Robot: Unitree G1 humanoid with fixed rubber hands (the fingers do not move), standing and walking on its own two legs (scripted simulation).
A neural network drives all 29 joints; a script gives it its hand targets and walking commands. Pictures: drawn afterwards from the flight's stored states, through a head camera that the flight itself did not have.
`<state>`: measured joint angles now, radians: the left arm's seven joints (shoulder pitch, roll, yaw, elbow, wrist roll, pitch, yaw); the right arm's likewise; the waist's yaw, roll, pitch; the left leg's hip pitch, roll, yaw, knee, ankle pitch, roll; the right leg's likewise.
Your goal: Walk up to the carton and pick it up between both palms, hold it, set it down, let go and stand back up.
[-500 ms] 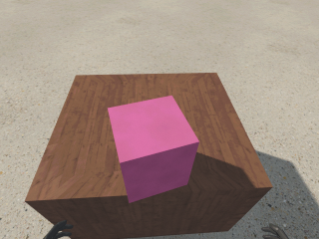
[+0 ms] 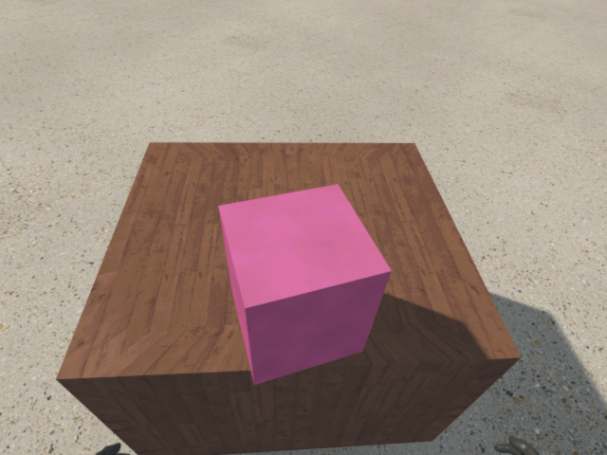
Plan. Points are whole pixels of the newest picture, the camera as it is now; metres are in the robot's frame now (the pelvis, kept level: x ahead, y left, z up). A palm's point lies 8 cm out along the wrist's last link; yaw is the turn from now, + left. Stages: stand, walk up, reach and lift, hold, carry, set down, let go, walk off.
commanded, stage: walk up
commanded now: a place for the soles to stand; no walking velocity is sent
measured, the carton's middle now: (296, 284) +0.42 +0.02 -0.06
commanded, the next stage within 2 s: reach and lift in 1.76 s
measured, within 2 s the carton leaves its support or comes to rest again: neither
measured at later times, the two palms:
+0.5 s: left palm out of the picture +0.12 +0.27 -0.09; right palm out of the picture +0.12 -0.30 -0.07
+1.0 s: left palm out of the picture +0.15 +0.26 -0.09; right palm out of the picture +0.15 -0.31 -0.08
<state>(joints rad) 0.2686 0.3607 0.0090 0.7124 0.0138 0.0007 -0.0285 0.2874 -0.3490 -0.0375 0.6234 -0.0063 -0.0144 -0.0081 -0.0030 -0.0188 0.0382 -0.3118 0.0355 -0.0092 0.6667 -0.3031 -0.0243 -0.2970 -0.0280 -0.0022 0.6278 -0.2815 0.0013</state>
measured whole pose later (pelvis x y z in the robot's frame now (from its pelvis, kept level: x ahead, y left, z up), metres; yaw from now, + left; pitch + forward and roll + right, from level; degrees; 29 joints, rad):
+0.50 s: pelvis +0.01 -0.01 +0.00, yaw +0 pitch -2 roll +0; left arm 0.25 0.36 0.01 0.75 0.01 -0.01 -0.04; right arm 0.29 -0.35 -0.04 0.65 -0.01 -0.02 0.01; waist 0.00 -0.02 0.01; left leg -0.30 0.04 -0.01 0.63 -0.30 -0.02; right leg -0.30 -0.03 0.00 0.63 -0.30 0.01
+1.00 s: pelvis +0.04 -0.02 +0.00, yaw +0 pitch +0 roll +1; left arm 0.24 0.36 0.01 0.75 0.01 -0.01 -0.02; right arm 0.29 -0.35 -0.04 0.66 -0.01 -0.03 0.00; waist 0.00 -0.01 0.00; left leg -0.29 0.03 -0.01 0.68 -0.40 -0.02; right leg -0.29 -0.03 0.00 0.65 -0.36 0.00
